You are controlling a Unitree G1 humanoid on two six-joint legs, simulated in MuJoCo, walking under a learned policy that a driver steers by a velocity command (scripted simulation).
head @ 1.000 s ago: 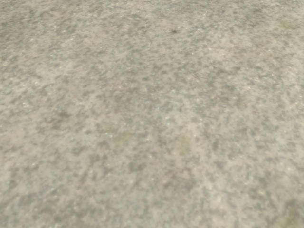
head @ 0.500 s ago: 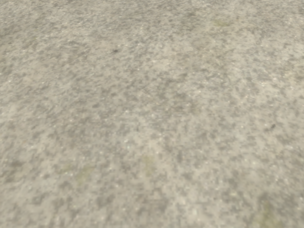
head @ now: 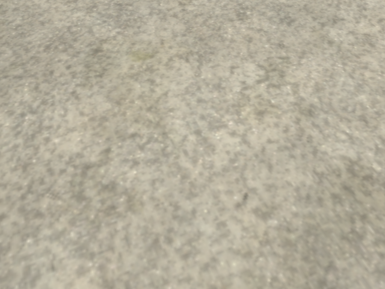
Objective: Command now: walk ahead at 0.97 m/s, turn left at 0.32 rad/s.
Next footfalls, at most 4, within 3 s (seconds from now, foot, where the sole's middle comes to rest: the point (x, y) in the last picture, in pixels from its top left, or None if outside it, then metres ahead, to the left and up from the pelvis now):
0.34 left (173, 278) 0.49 0.06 -0.75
0.74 right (168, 164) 0.95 0.07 -0.75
1.16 left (62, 150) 1.05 0.52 -0.75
1.58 right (87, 103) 1.32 0.44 -0.75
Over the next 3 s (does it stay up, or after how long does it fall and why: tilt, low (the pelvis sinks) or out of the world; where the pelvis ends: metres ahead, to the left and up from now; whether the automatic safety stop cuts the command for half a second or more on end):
stays up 1.97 0.72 0.02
